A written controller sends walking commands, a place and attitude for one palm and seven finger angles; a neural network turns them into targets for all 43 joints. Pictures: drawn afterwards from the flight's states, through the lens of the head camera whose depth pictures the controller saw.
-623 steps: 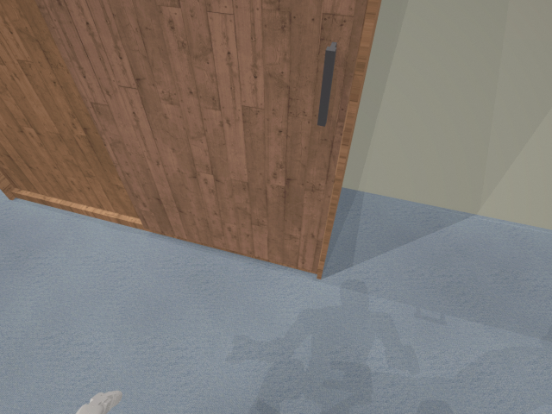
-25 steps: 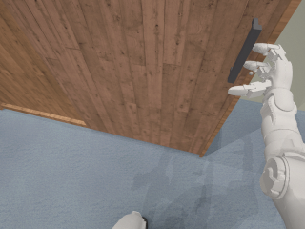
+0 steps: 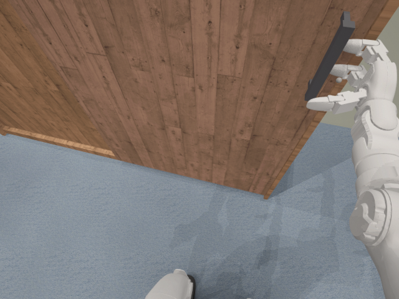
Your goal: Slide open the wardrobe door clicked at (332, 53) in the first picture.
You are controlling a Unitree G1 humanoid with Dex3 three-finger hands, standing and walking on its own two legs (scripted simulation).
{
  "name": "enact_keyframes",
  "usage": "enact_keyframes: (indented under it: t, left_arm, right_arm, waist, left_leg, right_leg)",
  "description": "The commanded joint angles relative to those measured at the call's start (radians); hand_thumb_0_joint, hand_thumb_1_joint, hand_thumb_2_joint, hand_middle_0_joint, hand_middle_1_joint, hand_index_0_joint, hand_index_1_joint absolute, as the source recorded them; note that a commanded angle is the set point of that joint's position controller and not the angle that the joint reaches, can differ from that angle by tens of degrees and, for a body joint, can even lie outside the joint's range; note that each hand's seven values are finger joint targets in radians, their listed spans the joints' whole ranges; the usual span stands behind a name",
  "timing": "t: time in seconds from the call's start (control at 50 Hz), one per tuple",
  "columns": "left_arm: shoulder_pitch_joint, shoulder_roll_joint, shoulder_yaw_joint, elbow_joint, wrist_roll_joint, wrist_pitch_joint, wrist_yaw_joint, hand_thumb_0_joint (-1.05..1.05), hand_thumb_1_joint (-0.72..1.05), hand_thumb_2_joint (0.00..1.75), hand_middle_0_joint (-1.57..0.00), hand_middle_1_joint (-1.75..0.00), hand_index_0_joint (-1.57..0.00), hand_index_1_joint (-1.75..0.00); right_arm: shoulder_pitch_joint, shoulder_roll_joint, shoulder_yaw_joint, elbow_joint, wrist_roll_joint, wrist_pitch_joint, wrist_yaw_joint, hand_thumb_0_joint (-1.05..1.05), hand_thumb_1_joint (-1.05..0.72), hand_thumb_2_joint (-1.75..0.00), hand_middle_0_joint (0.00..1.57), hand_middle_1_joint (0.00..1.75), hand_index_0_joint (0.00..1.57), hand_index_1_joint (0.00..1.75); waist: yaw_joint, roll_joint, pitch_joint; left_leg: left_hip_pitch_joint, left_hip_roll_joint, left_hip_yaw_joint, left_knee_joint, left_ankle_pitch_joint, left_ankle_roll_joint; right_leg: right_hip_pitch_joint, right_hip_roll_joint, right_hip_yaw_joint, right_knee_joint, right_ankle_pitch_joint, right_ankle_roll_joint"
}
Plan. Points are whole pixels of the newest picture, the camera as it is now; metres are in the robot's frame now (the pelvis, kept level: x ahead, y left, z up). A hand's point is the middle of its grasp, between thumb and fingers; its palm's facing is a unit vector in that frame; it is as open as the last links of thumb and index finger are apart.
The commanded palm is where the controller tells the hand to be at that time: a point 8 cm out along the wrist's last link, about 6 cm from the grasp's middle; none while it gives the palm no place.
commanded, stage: slide the fingers in behind the handle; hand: right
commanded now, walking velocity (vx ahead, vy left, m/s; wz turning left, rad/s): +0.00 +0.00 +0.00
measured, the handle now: (325, 61) +0.58 -0.13 +0.13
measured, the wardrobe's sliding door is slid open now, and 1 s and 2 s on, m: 0.00 0.00 0.00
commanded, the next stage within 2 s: grip the handle and tug to test in 1.82 s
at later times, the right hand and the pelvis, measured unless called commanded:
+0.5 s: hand (332, 87) +0.52 -0.14 +0.12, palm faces +0.04 +1.00 -0.01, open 14.0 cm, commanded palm +0.49 -0.19 +0.13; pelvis +0.00 -0.01 +0.00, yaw +1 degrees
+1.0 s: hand (317, 83) +0.52 -0.11 +0.12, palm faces +0.05 +1.00 -0.01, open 14.0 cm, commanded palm +0.49 -0.16 +0.13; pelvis +0.01 +0.00 +0.00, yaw +1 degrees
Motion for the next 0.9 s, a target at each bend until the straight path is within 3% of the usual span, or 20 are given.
enact_keyframes:
  t: [0.0,0.06,0.14,0.2,0.26,0.3,0.32,0.36,0.4,0.44,0.52,0.56,0.58,0.64,0.72,0.76,0.8,0.82,0.84,0.88]
  left_arm:
    - [0.169,0.163,0.056,-0.035,0.004,-0.023,0.010,0.00,0.90,0.90,-0.20,-0.30,-0.20,-0.30]
    - [0.177,0.165,0.053,-0.039,0.005,-0.024,0.010,0.00,0.90,0.90,-0.20,-0.30,-0.20,-0.30]
    - [0.173,0.161,0.052,-0.046,0.004,-0.025,0.006,0.00,0.90,0.90,-0.20,-0.30,-0.20,-0.30]
    - [0.168,0.165,0.056,-0.060,0.003,-0.025,0.005,0.00,0.90,0.90,-0.20,-0.30,-0.20,-0.30]
    - [0.157,0.156,0.058,-0.078,0.002,-0.022,0.000,0.00,0.90,0.90,-0.20,-0.30,-0.20,-0.30]
    - [0.146,0.153,0.060,-0.083,0.002,-0.022,-0.006,0.00,0.90,0.90,-0.20,-0.30,-0.20,-0.30]
    - [0.146,0.153,0.061,-0.084,0.001,-0.020,-0.005,0.00,0.90,0.90,-0.20,-0.30,-0.20,-0.30]
    - [0.144,0.157,0.064,-0.080,-0.003,-0.016,-0.004,0.00,0.90,0.90,-0.20,-0.30,-0.20,-0.30]
    - [0.140,0.157,0.064,-0.077,-0.004,-0.015,-0.001,0.00,0.90,0.90,-0.20,-0.30,-0.20,-0.30]
    - [0.131,0.149,0.060,-0.072,-0.003,-0.016,0.001,0.00,0.90,0.90,-0.20,-0.30,-0.20,-0.30]
    - [0.135,0.147,0.061,-0.067,0.007,-0.023,0.001,0.00,0.90,0.90,-0.20,-0.30,-0.20,-0.30]
    - [0.127,0.141,0.059,-0.065,0.004,-0.025,-0.001,0.00,0.90,0.90,-0.20,-0.30,-0.20,-0.30]
    - [0.131,0.144,0.060,-0.061,0.005,-0.025,-0.002,0.00,0.90,0.90,-0.20,-0.30,-0.20,-0.30]
    - [0.132,0.143,0.063,-0.063,0.004,-0.023,-0.003,0.00,0.90,0.90,-0.20,-0.30,-0.20,-0.30]
    - [0.136,0.140,0.069,-0.068,0.005,-0.020,-0.007,0.00,0.90,0.90,-0.20,-0.30,-0.20,-0.30]
    - [0.129,0.134,0.071,-0.067,0.002,-0.015,-0.012,0.00,0.90,0.90,-0.20,-0.30,-0.20,-0.30]
    - [0.129,0.135,0.072,-0.060,0.003,-0.012,-0.013,0.00,0.90,0.90,-0.20,-0.30,-0.20,-0.30]
    - [0.130,0.135,0.071,-0.059,0.004,-0.010,-0.011,0.00,0.90,0.90,-0.20,-0.30,-0.20,-0.30]
    - [0.125,0.132,0.072,-0.061,0.004,-0.010,-0.012,0.00,0.90,0.90,-0.20,-0.30,-0.20,-0.30]
    - [0.124,0.134,0.069,-0.059,0.006,-0.006,-0.010,0.00,0.90,0.90,-0.20,-0.30,-0.20,-0.30]
  right_arm:
    - [-0.605,-0.195,0.015,-0.189,-0.001,-0.041,-0.005,0.00,0.50,-0.30,0.30,1.20,0.30,1.20]
    - [-0.568,-0.246,-0.026,-0.168,-0.002,-0.038,0.000,0.00,0.50,-0.30,0.30,1.20,0.30,1.20]
    - [-0.546,-0.208,-0.001,-0.179,0.007,-0.042,0.016,0.00,0.50,-0.30,0.30,1.20,0.30,1.20]
    - [-0.498,-0.249,-0.042,-0.204,0.016,-0.048,0.019,0.00,0.50,-0.30,0.30,1.20,0.30,1.20]
    - [-0.448,-0.218,-0.034,-0.263,0.024,-0.063,0.023,0.00,0.50,-0.30,0.30,1.20,0.30,1.20]
    - [-0.424,-0.161,0.004,-0.291,0.030,-0.066,0.021,0.00,0.50,-0.30,0.30,1.20,0.30,1.20]
    - [-0.426,-0.145,0.018,-0.291,0.033,-0.067,0.020,0.00,0.50,-0.30,0.30,1.20,0.30,1.20]
    - [-0.401,-0.161,-0.005,-0.275,0.039,-0.057,0.011,0.00,0.50,-0.30,0.30,1.20,0.30,1.20]
    - [-0.430,-0.173,-0.019,-0.283,0.042,-0.049,-0.003,0.00,0.50,-0.30,0.30,1.20,0.30,1.20]
    - [-0.469,-0.161,-0.003,-0.302,0.029,-0.055,-0.020,0.00,0.50,-0.30,0.30,1.20,0.30,1.20]
    - [-0.482,-0.177,-0.013,-0.330,0.011,-0.084,-0.047,0.00,0.50,-0.30,0.30,1.20,0.30,1.20]
    - [-0.456,-0.140,0.009,-0.305,0.012,-0.083,-0.045,0.00,0.50,-0.30,0.30,1.20,0.30,1.20]
    - [-0.442,-0.130,0.012,-0.275,0.012,-0.076,-0.043,0.00,0.50,-0.30,0.30,1.20,0.30,1.20]
    - [-0.429,-0.104,0.026,-0.277,0.016,-0.066,-0.033,0.00,0.50,-0.30,0.30,1.20,0.30,1.20]
    - [-0.402,-0.064,0.035,-0.322,0.035,-0.061,-0.032,0.00,0.50,-0.30,0.30,1.20,0.30,1.20]
    - [-0.383,-0.029,0.058,-0.340,0.041,-0.057,-0.035,0.00,0.50,-0.30,0.30,1.20,0.30,1.20]
    - [-0.392,-0.036,0.049,-0.322,0.038,-0.051,-0.048,0.00,0.50,-0.30,0.30,1.20,0.30,1.20]
    - [-0.407,-0.038,0.050,-0.329,0.035,-0.054,-0.055,0.00,0.50,-0.30,0.30,1.20,0.30,1.20]
    - [-0.396,-0.042,0.039,-0.329,0.032,-0.051,-0.063,0.00,0.50,-0.30,0.30,1.20,0.30,1.20]
    - [-0.388,-0.078,0.016,-0.310,0.016,-0.047,-0.077,0.00,0.50,-0.30,0.30,1.20,0.30,1.20]
  waist:
    - [0.067,-0.025,-0.407]
    - [0.046,-0.032,-0.435]
    - [0.044,-0.046,-0.433]
    - [0.019,-0.020,-0.456]
    - [-0.010,-0.074,-0.496]
    - [-0.009,-0.077,-0.476]
    - [0.001,-0.044,-0.452]
    - [-0.005,0.007,-0.424]
    - [-0.005,0.013,-0.406]
    - [0.001,-0.052,-0.397]
    - [0.000,-0.021,-0.440]
    - [-0.005,-0.047,-0.445]
    - [0.001,-0.014,-0.426]
    - [-0.008,-0.048,-0.458]
    - [-0.016,-0.023,-0.490]
    - [-0.019,-0.040,-0.475]
    - [-0.011,0.022,-0.432]
    - [-0.009,0.029,-0.416]
    - [-0.019,-0.003,-0.422]
    - [-0.020,0.025,-0.414]
  left_leg:
    - [0.320,-0.016,-0.058,-0.059,0.227,-0.012]
    - [0.354,-0.015,-0.064,-0.052,0.241,-0.008]
    - [0.342,-0.015,-0.059,-0.049,0.242,-0.006]
    - [0.379,-0.017,-0.064,-0.048,0.252,-0.005]
    - [0.388,-0.019,-0.056,-0.037,0.295,0.001]
    - [0.363,-0.022,-0.049,-0.043,0.282,0.001]
    - [0.357,-0.024,-0.044,-0.045,0.287,0.001]
    - [0.376,-0.026,-0.045,-0.051,0.274,-0.002]
    - [0.385,-0.024,-0.050,-0.058,0.260,-0.004]
    - [0.360,-0.021,-0.051,-0.057,0.250,-0.002]
    - [0.377,-0.022,-0.048,-0.042,0.287,-0.001]
    - [0.377,-0.021,-0.048,-0.039,0.301,-0.001]
    - [0.363,-0.022,-0.041,-0.040,0.297,-0.001]
    - [0.365,-0.022,-0.041,-0.035,0.327,0.001]
    - [0.379,-0.026,-0.031,-0.031,0.393,0.003]
    - [0.372,-0.027,-0.033,-0.037,0.400,0.000]
    - [0.380,-0.028,-0.032,-0.046,0.386,-0.002]
    - [0.391,-0.027,-0.032,-0.044,0.387,-0.001]
    - [0.395,-0.025,-0.036,-0.045,0.386,0.000]
    - [0.417,-0.022,-0.042,-0.046,0.386,-0.002]
  right_leg:
    - [0.071,0.009,0.041,-0.097,0.227,-0.014]
    - [0.054,0.012,0.038,-0.096,0.234,-0.015]
    - [0.067,0.010,0.039,-0.093,0.243,-0.012]
    - [0.057,0.008,0.033,-0.097,0.243,-0.014]
    - [0.110,0.007,0.031,-0.096,0.307,-0.006]
    - [0.131,0.003,0.029,-0.099,0.309,-0.004]
    - [0.130,0.001,0.033,-0.101,0.317,-0.007]
    - [0.099,0.001,0.031,-0.114,0.285,-0.008]
    - [0.082,0.003,0.027,-0.123,0.255,-0.010]
    - [0.102,0.006,0.027,-0.121,0.258,-0.008]
    - [0.130,0.005,0.035,-0.113,0.308,-0.007]
    - [0.137,0.007,0.029,-0.111,0.321,0.000]
    - [0.135,0.004,0.034,-0.111,0.320,0.000]
    - [0.166,0.004,0.033,-0.109,0.373,0.005]
    - [0.210,-0.002,0.036,-0.100,0.482,0.011]
    - [0.218,-0.004,0.031,-0.101,0.494,0.014]
    - [0.175,-0.002,0.027,-0.108,0.436,0.005]
    - [0.161,0.000,0.029,-0.115,0.425,0.003]
    - [0.159,0.004,0.022,-0.116,0.413,0.002]
    - [0.128,0.008,0.015,-0.121,0.379,-0.003]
